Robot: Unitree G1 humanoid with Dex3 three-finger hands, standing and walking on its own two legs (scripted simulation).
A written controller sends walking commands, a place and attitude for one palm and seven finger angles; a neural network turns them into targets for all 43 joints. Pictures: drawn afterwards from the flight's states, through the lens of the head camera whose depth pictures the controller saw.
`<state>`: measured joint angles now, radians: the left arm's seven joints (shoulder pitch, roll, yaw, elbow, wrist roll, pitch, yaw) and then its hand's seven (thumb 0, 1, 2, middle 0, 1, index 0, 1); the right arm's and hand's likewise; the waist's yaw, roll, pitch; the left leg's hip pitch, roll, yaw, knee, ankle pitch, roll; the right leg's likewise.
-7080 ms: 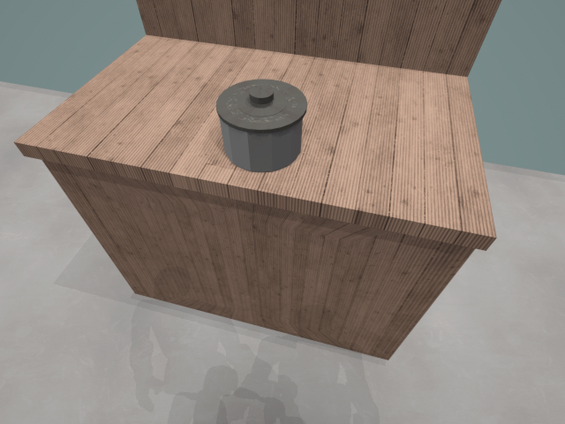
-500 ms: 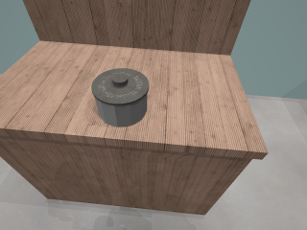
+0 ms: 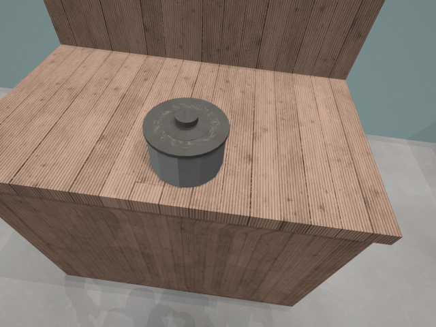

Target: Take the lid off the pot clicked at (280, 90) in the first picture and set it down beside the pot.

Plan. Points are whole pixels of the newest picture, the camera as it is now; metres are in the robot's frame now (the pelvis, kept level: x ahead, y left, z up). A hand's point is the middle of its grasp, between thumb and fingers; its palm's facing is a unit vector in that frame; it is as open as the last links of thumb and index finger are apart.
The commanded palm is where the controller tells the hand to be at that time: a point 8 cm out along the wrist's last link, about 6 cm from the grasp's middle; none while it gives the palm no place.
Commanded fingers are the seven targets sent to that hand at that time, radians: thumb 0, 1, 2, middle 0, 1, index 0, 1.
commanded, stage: look again from close up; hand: left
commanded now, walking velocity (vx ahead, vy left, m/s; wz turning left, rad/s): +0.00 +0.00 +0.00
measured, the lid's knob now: (186, 117) +0.47 +0.11 +0.13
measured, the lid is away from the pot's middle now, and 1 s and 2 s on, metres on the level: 0.00 0.00 0.00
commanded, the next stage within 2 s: lift the closed hand beside the body in 0.86 s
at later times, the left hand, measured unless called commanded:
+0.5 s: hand out of the picture +0.05 +0.18 -0.18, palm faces +0.00 -0.98 -0.18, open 7.4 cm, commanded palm none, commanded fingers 0.00 0.90 0.90 -0.20 -0.30 -0.20 -0.30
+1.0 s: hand out of the picture +0.03 +0.18 -0.18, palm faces +0.03 -0.98 -0.18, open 7.4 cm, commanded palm +0.12 +0.24 -0.06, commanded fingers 0.00 0.90 0.90 -0.33 -0.44 -0.33 -0.44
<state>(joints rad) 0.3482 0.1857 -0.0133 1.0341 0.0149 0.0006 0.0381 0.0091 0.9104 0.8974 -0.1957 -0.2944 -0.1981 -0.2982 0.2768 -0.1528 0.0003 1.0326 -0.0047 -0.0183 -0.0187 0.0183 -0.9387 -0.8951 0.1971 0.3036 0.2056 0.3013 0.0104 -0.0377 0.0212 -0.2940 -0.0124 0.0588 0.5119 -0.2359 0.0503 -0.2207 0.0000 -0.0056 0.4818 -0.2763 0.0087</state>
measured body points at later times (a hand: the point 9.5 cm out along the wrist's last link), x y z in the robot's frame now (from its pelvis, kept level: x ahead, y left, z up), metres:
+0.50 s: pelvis +0.03 +0.01 +0.00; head +0.05 +0.03 +0.45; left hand +0.05 +0.24 -0.16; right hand +0.07 -0.22 -0.14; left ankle +0.02 +0.08 -0.74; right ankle -0.01 -0.13 -0.74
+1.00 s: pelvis +0.03 +0.02 +0.00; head +0.06 +0.04 +0.45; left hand +0.03 +0.24 -0.16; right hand +0.04 -0.21 -0.14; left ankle +0.02 +0.08 -0.74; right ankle -0.01 -0.13 -0.74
